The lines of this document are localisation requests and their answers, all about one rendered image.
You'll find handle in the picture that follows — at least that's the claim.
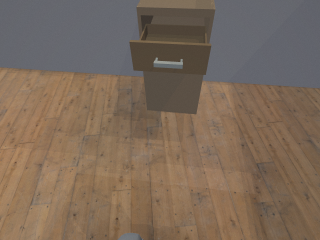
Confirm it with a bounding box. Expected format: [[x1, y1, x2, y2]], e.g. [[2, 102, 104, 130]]
[[153, 57, 183, 69]]

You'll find drawer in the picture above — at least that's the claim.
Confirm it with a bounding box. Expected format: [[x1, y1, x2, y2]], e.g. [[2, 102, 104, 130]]
[[129, 24, 212, 75]]

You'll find cabinet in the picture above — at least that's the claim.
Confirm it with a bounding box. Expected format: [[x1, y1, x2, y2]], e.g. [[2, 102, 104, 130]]
[[136, 0, 216, 114]]

